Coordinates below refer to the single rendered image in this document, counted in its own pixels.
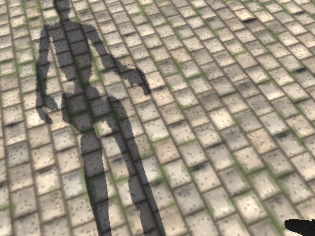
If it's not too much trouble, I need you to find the right robot hand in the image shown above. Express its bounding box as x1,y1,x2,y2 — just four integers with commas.
284,219,315,236

